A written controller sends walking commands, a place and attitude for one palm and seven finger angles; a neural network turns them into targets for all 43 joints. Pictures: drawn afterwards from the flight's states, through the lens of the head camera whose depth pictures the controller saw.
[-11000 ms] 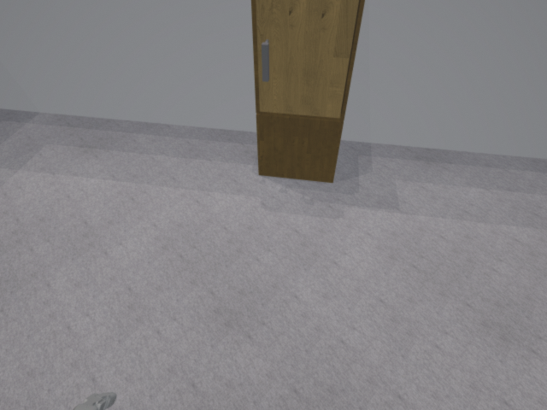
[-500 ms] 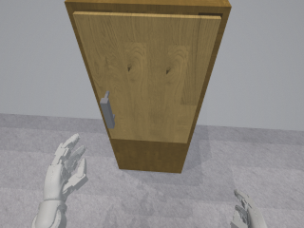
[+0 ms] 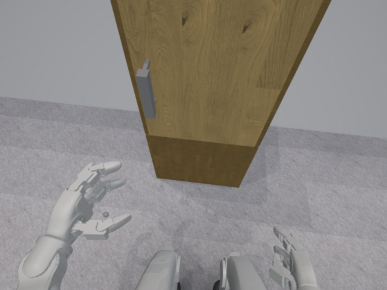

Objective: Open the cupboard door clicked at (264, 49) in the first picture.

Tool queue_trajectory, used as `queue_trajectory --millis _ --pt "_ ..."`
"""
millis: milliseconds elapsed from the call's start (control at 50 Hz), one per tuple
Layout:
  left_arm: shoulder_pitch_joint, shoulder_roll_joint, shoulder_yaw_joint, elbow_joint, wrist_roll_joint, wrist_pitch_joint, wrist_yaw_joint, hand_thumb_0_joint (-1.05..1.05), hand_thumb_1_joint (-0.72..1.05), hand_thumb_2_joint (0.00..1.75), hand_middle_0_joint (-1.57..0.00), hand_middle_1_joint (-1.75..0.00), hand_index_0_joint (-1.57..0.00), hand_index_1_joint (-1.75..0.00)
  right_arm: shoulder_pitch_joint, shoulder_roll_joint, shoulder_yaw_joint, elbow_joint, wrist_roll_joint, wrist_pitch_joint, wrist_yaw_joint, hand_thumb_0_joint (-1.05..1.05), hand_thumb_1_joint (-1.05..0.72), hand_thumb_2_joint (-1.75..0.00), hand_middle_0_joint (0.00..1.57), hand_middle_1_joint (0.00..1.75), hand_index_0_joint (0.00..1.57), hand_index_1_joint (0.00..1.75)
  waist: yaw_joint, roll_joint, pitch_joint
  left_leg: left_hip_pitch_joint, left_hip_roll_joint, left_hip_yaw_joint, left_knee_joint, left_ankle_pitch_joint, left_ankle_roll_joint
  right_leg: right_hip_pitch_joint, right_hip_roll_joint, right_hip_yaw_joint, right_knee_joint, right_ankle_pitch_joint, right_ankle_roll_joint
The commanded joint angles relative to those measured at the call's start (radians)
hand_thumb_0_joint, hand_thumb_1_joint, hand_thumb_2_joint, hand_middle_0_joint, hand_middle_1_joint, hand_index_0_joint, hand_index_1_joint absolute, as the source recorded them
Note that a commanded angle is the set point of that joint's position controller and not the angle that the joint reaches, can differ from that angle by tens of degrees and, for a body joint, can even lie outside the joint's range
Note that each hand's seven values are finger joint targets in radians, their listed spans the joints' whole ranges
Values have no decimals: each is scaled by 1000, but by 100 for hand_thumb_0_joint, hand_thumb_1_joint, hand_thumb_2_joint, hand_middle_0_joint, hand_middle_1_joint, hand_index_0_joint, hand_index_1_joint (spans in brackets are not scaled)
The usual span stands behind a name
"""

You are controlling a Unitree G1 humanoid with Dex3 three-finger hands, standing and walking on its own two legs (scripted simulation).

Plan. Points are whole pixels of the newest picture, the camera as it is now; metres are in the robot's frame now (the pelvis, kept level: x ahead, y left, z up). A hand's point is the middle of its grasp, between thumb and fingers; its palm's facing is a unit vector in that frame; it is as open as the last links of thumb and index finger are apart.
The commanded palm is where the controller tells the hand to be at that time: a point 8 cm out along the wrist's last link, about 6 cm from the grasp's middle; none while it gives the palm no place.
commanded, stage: raise the hand with hooked fingers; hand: left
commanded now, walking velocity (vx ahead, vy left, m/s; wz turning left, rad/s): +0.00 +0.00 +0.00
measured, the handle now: (149, 90) +0.57 +0.16 +0.02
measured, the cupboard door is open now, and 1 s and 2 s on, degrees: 0 0 0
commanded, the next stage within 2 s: move the hooked fingers beside the handle in 1.34 s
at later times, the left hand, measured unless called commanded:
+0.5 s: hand (64, 199) +0.26 +0.25 +0.06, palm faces +0.02 -1.00 -0.09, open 13.4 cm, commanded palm +0.25 +0.30 +0.04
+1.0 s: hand (65, 185) +0.29 +0.27 +0.04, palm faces -0.08 -1.00 -0.04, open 14.0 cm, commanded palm +0.28 +0.32 +0.04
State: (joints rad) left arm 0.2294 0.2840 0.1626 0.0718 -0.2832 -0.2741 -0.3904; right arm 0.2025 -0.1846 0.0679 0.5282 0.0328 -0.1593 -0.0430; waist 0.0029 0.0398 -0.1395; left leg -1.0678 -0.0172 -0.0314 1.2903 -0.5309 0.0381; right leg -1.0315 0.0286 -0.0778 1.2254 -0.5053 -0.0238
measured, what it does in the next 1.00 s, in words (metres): stands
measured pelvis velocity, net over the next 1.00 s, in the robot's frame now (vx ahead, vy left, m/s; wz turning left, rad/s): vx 0.01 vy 0.00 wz -0.01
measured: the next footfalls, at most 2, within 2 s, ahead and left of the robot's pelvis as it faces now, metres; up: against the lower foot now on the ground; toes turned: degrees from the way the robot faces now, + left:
none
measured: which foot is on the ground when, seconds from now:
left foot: down 0.00-1.00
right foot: down 0.00-1.00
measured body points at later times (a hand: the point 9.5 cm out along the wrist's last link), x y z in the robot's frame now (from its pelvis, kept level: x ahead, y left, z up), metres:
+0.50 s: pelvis +0.01 +0.01 +0.01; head +0.09 +0.04 +0.45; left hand +0.26 +0.31 +0.06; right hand +0.20 -0.23 -0.06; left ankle +0.05 +0.09 -0.62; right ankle +0.05 -0.11 -0.62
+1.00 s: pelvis +0.01 +0.00 +0.00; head +0.11 +0.03 +0.44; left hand +0.29 +0.33 +0.04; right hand +0.17 -0.26 -0.08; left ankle +0.05 +0.09 -0.62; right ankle +0.05 -0.11 -0.62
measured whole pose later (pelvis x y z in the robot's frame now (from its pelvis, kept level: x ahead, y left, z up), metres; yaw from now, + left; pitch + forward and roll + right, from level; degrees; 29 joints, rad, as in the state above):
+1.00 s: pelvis +0.01 +0.00 +0.00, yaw -1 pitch +20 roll -4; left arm 0.02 0.43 0.43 0.38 -0.39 -0.35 -0.59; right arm 0.26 -0.30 0.02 0.54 0.04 -0.20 -0.05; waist -0.02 0.02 -0.15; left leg -1.09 -0.01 -0.03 1.28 -0.54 0.04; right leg -1.05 0.04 -0.08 1.20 -0.50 -0.02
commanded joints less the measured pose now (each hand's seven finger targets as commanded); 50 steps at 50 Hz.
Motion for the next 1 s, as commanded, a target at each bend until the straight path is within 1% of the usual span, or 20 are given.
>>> queue_trajectory --millis 0,40,60,100,160,180,220,280,320,380,420,480,560,580,640,680,800,860,920,980 --pt "42 163 225 -271 -80 -79 85 0 -1 51 -27 -88 -27 -88 -68 -167 -104 -192 -2 -74 -30 0 -90 -90 20 30 20 30 65 -18 -357 226 5 -42 -256 216 -23 274 1 32 -193 91 -10" --pt "42 137 186 -296 -56 -155 121 0 -6 49 -27 -92 -27 -92 -45 -163 -103 -167 -11 -85 -21 0 -90 -90 20 30 20 30 42 33 -323 257 14 -46 -261 233 -31 212 3 17 -174 100 -16" --pt "25 122 160 -270 -45 -186 131 0 -8 48 -27 -93 -27 -93 -37 -166 -104 -151 -17 -88 -17 0 -90 -90 20 30 20 30 17 13 -285 245 16 -49 -251 209 -28 172 5 14 -172 82 -13" --pt "-37 125 116 -209 -13 -235 115 0 -13 46 -27 -96 -27 -96 -24 -192 -102 -132 -22 -91 -15 0 -90 -90 20 30 20 30 -24 11 -219 208 20 -60 -235 136 -25 89 7 12 -160 25 -14" --pt "-66 122 81 -90 -5 -242 52 0 -20 43 -28 -100 -28 -100 -7 -225 -105 -120 -10 -98 -20 0 -90 -90 20 30 20 30 -52 8 -165 158 16 -74 -249 -14 -21 34 1 18 -173 -63 -10" --pt "-80 124 74 -77 -19 -230 20 0 -22 42 -28 -102 -28 -102 -4 -233 -105 -130 -6 -100 -24 0 -90 -90 20 30 20 30 -49 22 -162 163 14 -77 -256 -16 -20 42 2 21 -175 -55 -15" --pt "-83 180 127 -107 -33 -203 -13 0 -27 40 -28 -105 -28 -105 4 -246 -112 -142 5 -105 -29 0 -90 -90 20 30 20 30 -23 61 -249 228 15 -82 -283 17 -28 82 -1 20 -181 -24 -15" --pt "-77 274 242 -164 -69 -173 -17 0 -34 37 -29 -110 -29 -110 13 -245 -118 -149 4 -108 -33 0 -90 -90 20 30 20 30 15 68 -348 293 13 -78 -284 168 -38 168 6 14 -177 66 -21" --pt "-49 275 276 -213 -86 -185 2 0 -38 35 -29 -112 -29 -112 12 -231 -118 -149 1 -105 -29 0 -90 -90 20 30 20 30 29 97 -382 345 17 -75 -282 279 -52 184 7 5 -169 124 -20" --pt "-53 234 269 -154 -86 -201 30 0 -45 32 -30 -117 -30 -117 12 -217 -116 -130 -9 -96 -21 0 -90 -90 20 30 20 30 13 83 -315 315 18 -69 -259 313 -54 153 15 -2 -158 141 -21" --pt "-89 208 239 -70 -69 -200 26 0 -50 30 -30 -120 -30 -120 9 -224 -111 -121 -9 -87 -13 0 -90 -90 20 30 20 30 -14 80 -232 263 17 -68 -258 218 -52 100 11 -5 -164 89 -15" --pt "-159 209 204 41 -59 -175 -29 0 -50 30 -30 -120 -30 -120 19 -246 -106 -126 -3 -80 -18 0 -90 -90 20 30 20 30 -44 32 -174 198 15 -71 -256 120 -37 74 14 4 -177 42 -16" --pt "-240 285 247 30 -75 -148 -115 0 -50 30 -30 -120 -30 -120 29 -258 -108 -140 9 -86 -32 0 -90 -90 20 30 20 30 -33 31 -282 239 13 -58 -248 149 -22 138 10 27 -201 61 -13" --pt "-276 311 269 16 -90 -149 -130 0 -50 30 -30 -120 -30 -120 31 -259 -105 -138 6 -89 -34 0 -90 -90 20 30 20 30 -28 56 -306 247 11 -54 -232 188 -22 150 14 31 -190 87 -19" --pt "-288 361 335 -35 -112 -180 -137 0 -50 30 -30 -120 -30 -120 29 -249 -105 -128 2 -100 -35 0 -90 -90 20 30 20 30 -1 84 -375 319 16 -60 -229 299 -35 172 13 25 -175 150 -21" --pt "-282 392 377 -5 -123 -195 -127 0 -50 30 -30 -120 -30 -120 32 -248 -103 -118 -7 -103 -33 0 -90 -90 20 30 20 30 8 82 -361 296 17 -58 -215 321 -38 166 19 24 -162 159 -25" --pt "-306 359 349 183 -120 -147 -167 0 -50 30 -30 -120 -30 -120 38 -260 -100 -109 4 -86 -28 0 -90 -90 20 30 20 30 -17 58 -277 199 14 -38 -213 203 -21 132 12 35 -181 84 -15" --pt "-307 350 331 171 -132 -119 -207 0 -50 30 -30 -120 -30 -120 45 -266 -106 -123 13 -88 -29 0 -90 -90 20 30 20 30 -17 28 -323 203 13 -33 -210 223 -9 176 6 47 -196 111 -10" --pt "-308 377 345 98 -138 -131 -217 0 -50 30 -30 -120 -30 -120 55 -267 -111 -129 10 -97 -24 0 -90 -90 20 30 20 30 -5 59 -391 256 18 -35 -204 305 -12 192 8 47 -182 175 -13" --pt "-307 414 391 73 -145 -167 -182 0 -50 30 -30 -120 -30 -120 54 -264 -112 -119 0 -101 -20 0 -90 -90 20 30 20 30 -2 48 -347 234 19 -36 -196 301 -16 178 16 46 -174 159 -19"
